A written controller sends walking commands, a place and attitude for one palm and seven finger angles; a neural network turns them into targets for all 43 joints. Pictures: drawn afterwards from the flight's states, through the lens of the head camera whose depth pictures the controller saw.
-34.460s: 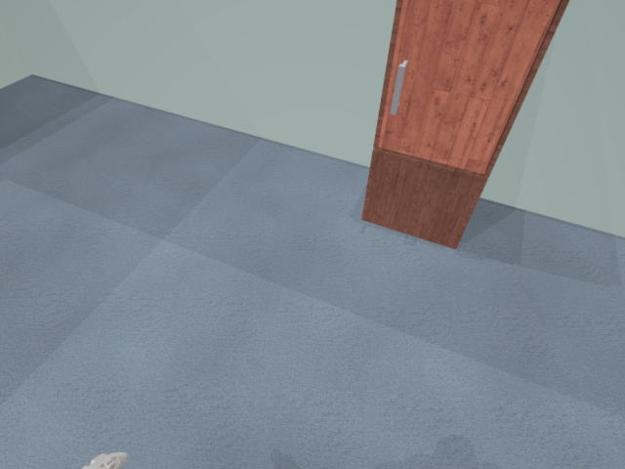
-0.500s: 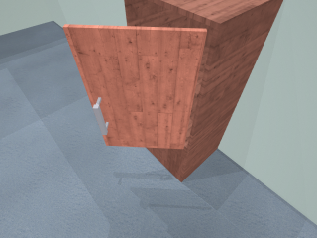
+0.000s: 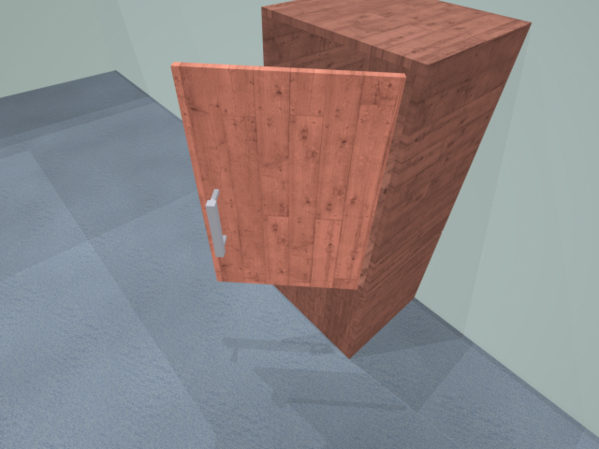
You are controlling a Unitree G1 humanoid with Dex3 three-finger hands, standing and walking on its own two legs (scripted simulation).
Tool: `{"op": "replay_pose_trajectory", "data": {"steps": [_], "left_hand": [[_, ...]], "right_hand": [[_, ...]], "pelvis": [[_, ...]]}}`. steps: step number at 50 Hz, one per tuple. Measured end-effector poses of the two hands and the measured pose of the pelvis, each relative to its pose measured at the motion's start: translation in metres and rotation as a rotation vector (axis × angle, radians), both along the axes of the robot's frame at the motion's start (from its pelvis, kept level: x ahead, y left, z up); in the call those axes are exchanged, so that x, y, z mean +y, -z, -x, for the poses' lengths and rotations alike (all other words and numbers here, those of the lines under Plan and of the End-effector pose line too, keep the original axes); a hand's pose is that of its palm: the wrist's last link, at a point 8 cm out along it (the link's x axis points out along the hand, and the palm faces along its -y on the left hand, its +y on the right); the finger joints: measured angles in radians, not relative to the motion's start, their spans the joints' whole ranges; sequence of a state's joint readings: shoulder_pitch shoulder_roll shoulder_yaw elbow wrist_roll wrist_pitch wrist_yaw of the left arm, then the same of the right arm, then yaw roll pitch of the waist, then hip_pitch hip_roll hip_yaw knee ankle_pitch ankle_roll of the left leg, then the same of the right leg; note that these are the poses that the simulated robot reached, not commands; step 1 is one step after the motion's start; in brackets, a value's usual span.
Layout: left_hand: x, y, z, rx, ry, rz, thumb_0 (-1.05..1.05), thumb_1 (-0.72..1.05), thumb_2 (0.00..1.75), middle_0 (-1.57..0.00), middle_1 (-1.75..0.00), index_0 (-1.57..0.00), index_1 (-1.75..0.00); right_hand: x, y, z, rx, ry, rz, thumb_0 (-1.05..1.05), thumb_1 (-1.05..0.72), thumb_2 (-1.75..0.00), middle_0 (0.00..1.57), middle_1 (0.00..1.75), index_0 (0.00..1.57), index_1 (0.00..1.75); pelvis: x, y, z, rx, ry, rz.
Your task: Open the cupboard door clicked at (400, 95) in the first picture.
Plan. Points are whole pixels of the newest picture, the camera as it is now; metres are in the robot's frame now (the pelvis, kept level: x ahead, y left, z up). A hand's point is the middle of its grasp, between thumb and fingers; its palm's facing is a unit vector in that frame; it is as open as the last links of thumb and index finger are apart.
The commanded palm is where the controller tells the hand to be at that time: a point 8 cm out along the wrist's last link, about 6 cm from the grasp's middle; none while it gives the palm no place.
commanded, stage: look again from close up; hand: left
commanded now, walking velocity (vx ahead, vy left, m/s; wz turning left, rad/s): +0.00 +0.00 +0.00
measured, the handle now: (218, 224) +0.60 +0.22 -0.10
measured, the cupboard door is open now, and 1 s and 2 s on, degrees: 45 45 45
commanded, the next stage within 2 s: shuffle to correct the standing spot in 0.08 s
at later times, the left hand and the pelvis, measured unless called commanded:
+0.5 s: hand out of the picture -0.03 +0.19 -0.18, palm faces +0.03 -0.99 -0.14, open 7.4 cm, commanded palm none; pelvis +0.02 +0.03 -0.01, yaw -1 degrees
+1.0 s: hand out of the picture +0.10 +0.21 -0.17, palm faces +0.01 -0.98 -0.22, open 7.3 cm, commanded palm none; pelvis +0.07 +0.03 +0.00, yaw -3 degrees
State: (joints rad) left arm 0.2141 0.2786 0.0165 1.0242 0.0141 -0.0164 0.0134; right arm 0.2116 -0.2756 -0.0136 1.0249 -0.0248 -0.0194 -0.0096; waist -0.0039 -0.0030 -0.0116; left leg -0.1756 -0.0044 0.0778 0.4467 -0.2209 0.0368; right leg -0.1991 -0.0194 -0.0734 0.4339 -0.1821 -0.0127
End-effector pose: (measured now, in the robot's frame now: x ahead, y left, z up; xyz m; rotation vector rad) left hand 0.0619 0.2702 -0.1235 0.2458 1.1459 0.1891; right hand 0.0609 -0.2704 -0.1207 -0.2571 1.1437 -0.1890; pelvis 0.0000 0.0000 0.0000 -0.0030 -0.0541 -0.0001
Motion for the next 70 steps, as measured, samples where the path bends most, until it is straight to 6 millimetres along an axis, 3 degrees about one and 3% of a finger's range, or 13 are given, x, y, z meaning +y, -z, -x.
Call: {"op": "replay_pose_trajectory", "data": {"steps": [12, 21, 26, 31, 39, 47, 52, 58, 64, 70], "left_hand": [[0.012, 0.009, 0.042, 0.12, -0.015, 0.018, 0.01, 0.91, 0.9, -0.2, -0.3, -0.2, -0.3], [-0.018, 0.025, 0.083, 0.26, -0.054, 0.118, 0.0, 0.91, 0.9, -0.19, -0.3, -0.2, -0.3], [-0.036, 0.032, 0.093, 0.322, -0.077, 0.171, 0.01, 0.91, 0.9, -0.2, -0.3, -0.2, -0.3], [-0.044, 0.034, 0.081, 0.36, -0.08, 0.191, 0.01, 0.91, 0.9, -0.2, -0.3, -0.2, -0.3], [-0.048, 0.032, 0.02, 0.299, -0.063, 0.157, 0.0, 0.91, 0.9, -0.2, -0.3, -0.2, -0.3], [-0.023, 0.018, -0.021, 0.221, -0.047, 0.097, 0.02, 0.93, 0.9, -0.2, -0.3, -0.2, -0.3], [-0.002, 0.023, -0.038, 0.158, -0.021, 0.068, 0.01, 0.92, 0.9, -0.2, -0.3, -0.2, -0.3], [0.018, 0.04, -0.042, 0.11, 0.042, 0.064, 0.01, 0.91, 0.9, -0.2, -0.3, -0.2, -0.3], [0.031, 0.019, -0.039, 0.034, 0.031, 0.072, 0.01, 0.91, 0.9, -0.2, -0.3, -0.2, -0.3], [0.041, 0.013, -0.008, 0.025, 0.039, 0.063, 0.0, 0.91, 0.9, -0.2, -0.3, -0.2, -0.3]], "right_hand": [[0.024, 0.007, 0.035, 0.106, 0.011, -0.022, 0.01, -0.91, -0.9, 0.2, 0.3, 0.2, 0.3], [0.058, 0.019, 0.058, 0.208, 0.054, -0.084, 0.01, -0.91, -0.9, 0.2, 0.3, 0.2, 0.3], [0.075, 0.025, 0.06, 0.242, 0.087, -0.113, 0.01, -0.91, -0.9, 0.2, 0.3, 0.2, 0.3], [0.086, 0.029, 0.052, 0.255, 0.129, -0.131, 0.01, -0.91, -0.9, 0.2, 0.3, 0.2, 0.3], [0.091, 0.033, 0.026, 0.278, 0.167, -0.136, 0.0, -0.91, -0.9, 0.2, 0.3, 0.2, 0.3], [0.078, 0.015, -0.004, 0.219, 0.172, -0.089, 0.02, -0.93, -0.9, 0.2, 0.3, 0.2, 0.3], [0.069, 0.019, -0.011, 0.164, 0.175, -0.06, 0.01, -0.92, -0.9, 0.2, 0.3, 0.2, 0.3], [0.08, 0.019, -0.011, 0.065, 0.147, -0.043, 0.01, -0.92, -0.9, 0.2, 0.3, 0.19, 0.3], [0.108, 0.017, 0.014, 0.035, 0.085, -0.069, 0.0, -0.92, -0.9, 0.2, 0.3, 0.19, 0.3], [0.12, 0.027, 0.047, 0.062, 0.073, -0.1, 0.01, -0.93, -0.9, 0.2, 0.3, 0.2, 0.3]], "pelvis": [[0.018, -0.001, 0.009, 0.015, -0.002, -0.002], [0.025, 0.001, -0.008, 0.022, 0.01, 0.008], [0.028, 0.006, -0.024, 0.02, 0.02, 0.008], [0.03, 0.008, -0.047, 0.034, 0.034, 0.001], [0.025, 0.008, -0.077, 0.053, 0.042, 0.011], [0.029, -0.006, -0.076, 0.04, 0.04, 0.018], [0.036, 0.004, -0.067, 0.045, 0.051, 0.017], [0.053, 0.017, -0.043, 0.033, 0.068, 0.008], [0.071, 0.008, -0.019, -0.005, 0.05, 0.032], [0.083, 0.009, 0.01, 0.002, 0.062, 0.017]]}}
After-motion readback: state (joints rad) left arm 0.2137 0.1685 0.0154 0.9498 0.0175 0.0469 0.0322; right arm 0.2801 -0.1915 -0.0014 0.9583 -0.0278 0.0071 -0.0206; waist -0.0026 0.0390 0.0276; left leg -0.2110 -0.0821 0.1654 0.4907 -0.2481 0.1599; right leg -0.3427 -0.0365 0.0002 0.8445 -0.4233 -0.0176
